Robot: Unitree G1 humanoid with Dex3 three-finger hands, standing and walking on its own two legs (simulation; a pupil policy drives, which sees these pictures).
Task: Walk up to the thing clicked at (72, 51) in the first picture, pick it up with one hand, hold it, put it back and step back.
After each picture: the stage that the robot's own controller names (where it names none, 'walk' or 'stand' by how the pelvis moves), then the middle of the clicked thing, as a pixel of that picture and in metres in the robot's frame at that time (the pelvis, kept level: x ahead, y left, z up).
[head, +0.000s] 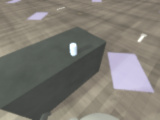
stand; (73, 49) +0.71 +0.22 -0.05
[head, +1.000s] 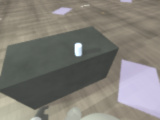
rise first; (78, 49) +0.67 +0.18 -0.04
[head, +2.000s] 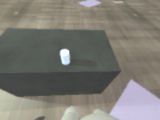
rise first; (65, 57) +0.48 +0.25 -0.02
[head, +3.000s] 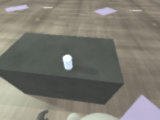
stand; (67, 62) +0.48 +0.23 -0.03
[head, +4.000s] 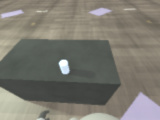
stand; (64, 67) +0.45 +0.25 -0.05
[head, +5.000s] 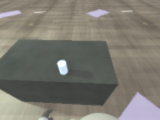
stand; (62, 67) +0.45 +0.26 -0.06
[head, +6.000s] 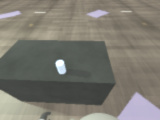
stand; (61, 67) +0.46 +0.28 -0.06
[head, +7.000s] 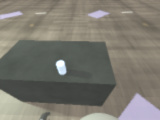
stand; (61, 67) +0.46 +0.27 -0.06
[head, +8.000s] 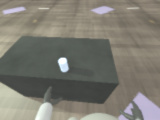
rise first; (63, 65) +0.47 +0.26 -0.05
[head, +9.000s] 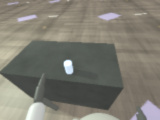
go down; (68, 67) +0.47 +0.25 -0.05
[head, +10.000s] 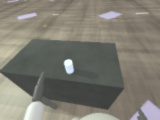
go down; (69, 66) +0.47 +0.25 -0.05
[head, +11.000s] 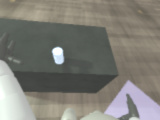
go down; (58, 56) +0.49 +0.22 -0.01
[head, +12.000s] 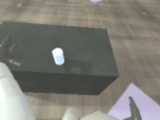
go down; (58, 56) +0.49 +0.23 -0.01
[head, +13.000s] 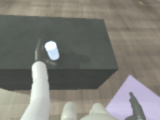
close in; (52, 51) +0.49 +0.25 +0.03
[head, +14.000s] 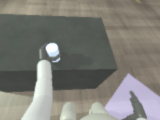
lift; (53, 53) +0.47 +0.22 +0.03
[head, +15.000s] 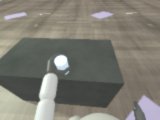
lift; (62, 65) +0.34 +0.19 +0.14
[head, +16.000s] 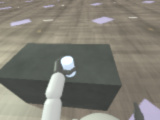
hold; (68, 66) +0.33 +0.16 +0.15
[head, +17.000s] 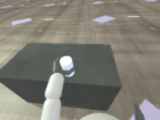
hold; (67, 66) +0.33 +0.17 +0.14
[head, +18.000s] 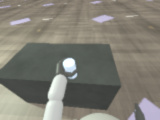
crouch; (70, 68) +0.33 +0.15 +0.13
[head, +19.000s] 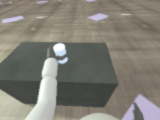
crouch; (61, 53) +0.42 +0.21 +0.17
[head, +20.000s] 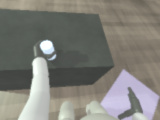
lower; (48, 50) +0.49 +0.24 +0.02
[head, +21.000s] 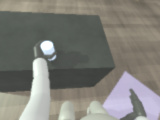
lower; (49, 51) +0.48 +0.24 +0.04
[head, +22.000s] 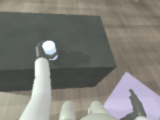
lower; (50, 51) +0.48 +0.23 +0.04
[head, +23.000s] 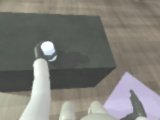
lower; (49, 51) +0.48 +0.24 +0.04
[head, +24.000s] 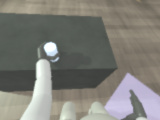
loosen; (52, 52) +0.48 +0.23 +0.04
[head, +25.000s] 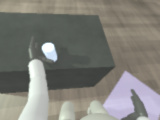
withdraw; (50, 53) +0.47 +0.23 +0.04
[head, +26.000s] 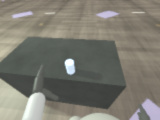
sink last; (70, 66) +0.44 +0.21 -0.01
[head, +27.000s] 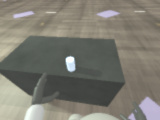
stand; (70, 64) +0.47 +0.22 -0.01
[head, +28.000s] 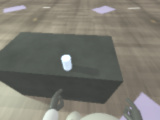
stand; (66, 62) +0.46 +0.22 +0.00
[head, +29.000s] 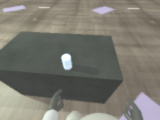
stand; (67, 62) +0.46 +0.22 +0.01
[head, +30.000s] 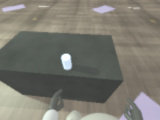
stand; (66, 62) +0.46 +0.22 +0.01
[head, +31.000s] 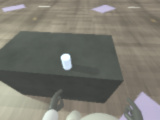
stand; (66, 62) +0.46 +0.22 +0.01
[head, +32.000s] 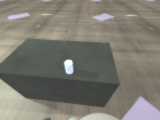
stand; (69, 67) +0.47 +0.22 -0.05
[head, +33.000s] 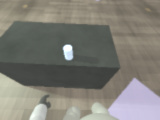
walk; (68, 52) +0.53 +0.20 -0.03
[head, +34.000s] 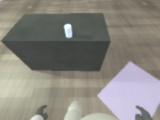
walk; (68, 31) +0.82 +0.30 -0.02
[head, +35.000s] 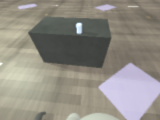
stand; (79, 28) +1.10 +0.25 -0.04
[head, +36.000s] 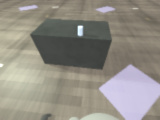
stand; (80, 30) +1.11 +0.22 -0.06
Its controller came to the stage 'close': yes
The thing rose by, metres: 0.22
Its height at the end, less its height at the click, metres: +0.00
